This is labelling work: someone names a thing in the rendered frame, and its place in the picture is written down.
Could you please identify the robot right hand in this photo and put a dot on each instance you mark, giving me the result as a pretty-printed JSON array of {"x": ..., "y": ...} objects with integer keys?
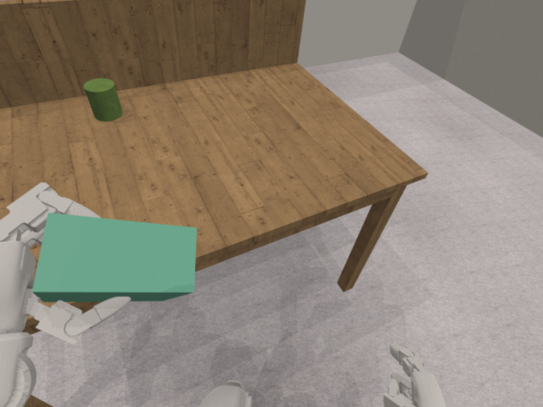
[{"x": 423, "y": 390}]

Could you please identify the table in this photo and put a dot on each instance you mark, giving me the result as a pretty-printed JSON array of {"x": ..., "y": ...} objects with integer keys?
[{"x": 221, "y": 129}]

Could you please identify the left robot shin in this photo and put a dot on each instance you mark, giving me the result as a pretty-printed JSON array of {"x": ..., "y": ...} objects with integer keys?
[{"x": 233, "y": 383}]

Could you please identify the sponge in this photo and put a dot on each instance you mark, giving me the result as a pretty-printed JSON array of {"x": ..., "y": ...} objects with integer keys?
[{"x": 89, "y": 259}]

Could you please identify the robot left hand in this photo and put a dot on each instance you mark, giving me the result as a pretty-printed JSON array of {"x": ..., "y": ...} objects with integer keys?
[{"x": 19, "y": 231}]

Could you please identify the left robot forearm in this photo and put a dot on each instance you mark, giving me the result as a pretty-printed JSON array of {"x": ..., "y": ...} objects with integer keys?
[{"x": 17, "y": 371}]

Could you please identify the left robot thigh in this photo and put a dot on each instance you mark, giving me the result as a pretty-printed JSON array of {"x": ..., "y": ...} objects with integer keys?
[{"x": 227, "y": 396}]

